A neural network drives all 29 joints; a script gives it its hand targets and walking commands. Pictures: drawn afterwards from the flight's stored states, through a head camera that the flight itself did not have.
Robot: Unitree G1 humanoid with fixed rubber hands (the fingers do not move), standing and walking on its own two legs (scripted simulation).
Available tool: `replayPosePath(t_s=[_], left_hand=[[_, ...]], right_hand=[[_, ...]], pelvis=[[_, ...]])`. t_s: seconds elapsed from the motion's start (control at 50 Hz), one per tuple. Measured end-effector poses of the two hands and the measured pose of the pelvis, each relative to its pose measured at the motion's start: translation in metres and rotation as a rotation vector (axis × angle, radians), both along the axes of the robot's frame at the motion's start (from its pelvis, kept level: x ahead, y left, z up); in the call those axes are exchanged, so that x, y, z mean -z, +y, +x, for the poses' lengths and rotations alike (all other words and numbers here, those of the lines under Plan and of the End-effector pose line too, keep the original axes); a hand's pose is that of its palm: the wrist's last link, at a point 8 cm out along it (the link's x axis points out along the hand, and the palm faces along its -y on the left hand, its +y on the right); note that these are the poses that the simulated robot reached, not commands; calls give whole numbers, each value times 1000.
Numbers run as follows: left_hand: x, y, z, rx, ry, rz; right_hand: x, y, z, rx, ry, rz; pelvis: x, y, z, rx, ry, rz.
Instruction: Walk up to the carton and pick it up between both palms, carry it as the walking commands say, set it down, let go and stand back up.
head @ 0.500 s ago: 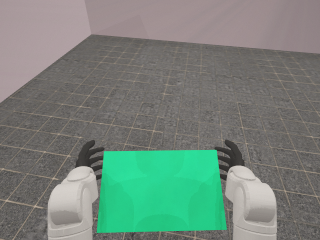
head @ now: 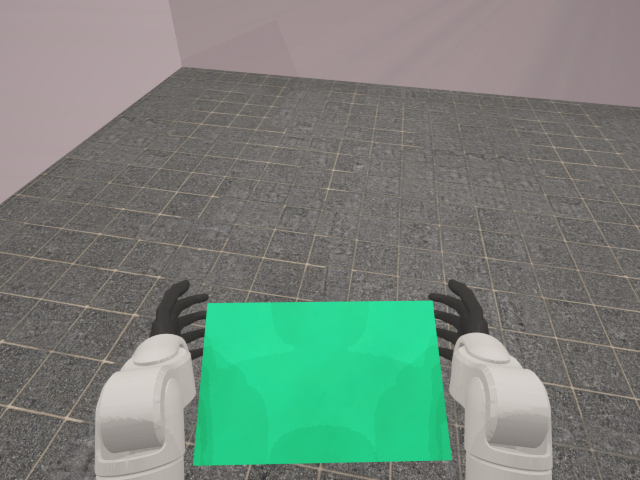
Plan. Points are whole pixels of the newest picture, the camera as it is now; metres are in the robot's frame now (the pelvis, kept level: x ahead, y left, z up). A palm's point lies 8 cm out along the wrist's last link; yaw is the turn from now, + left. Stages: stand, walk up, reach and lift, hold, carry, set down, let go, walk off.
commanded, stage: carry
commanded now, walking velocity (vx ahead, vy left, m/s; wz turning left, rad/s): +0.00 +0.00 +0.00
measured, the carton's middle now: (320, 378) +0.26 +0.00 +0.01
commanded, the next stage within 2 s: none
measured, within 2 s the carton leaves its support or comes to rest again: neither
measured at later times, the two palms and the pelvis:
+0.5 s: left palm (180, 316) +0.29 +0.16 +0.10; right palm (458, 314) +0.29 -0.17 +0.10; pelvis +0.04 +0.00 +0.00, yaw +1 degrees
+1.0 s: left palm (181, 308) +0.30 +0.16 +0.10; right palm (452, 306) +0.30 -0.17 +0.10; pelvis +0.05 +0.00 +0.01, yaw +1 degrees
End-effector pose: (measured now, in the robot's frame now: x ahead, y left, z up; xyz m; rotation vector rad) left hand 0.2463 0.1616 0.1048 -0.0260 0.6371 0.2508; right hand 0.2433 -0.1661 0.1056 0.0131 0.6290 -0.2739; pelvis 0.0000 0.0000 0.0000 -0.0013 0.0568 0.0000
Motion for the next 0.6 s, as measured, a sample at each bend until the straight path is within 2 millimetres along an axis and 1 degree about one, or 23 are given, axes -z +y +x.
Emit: replayPosePath(t_s=[0.36, 0.6], left_hand=[[0, -2, 34, -8, 0, 6], [2, -2, 48, -11, -1, 9]], right_hand=[[1, -2, 36, -11, 1, 2], [5, -2, 52, -18, 1, 4]], pelvis=[[-4, -4, 30, -7, 15, -1], [-4, -5, 42, -11, 16, 0]])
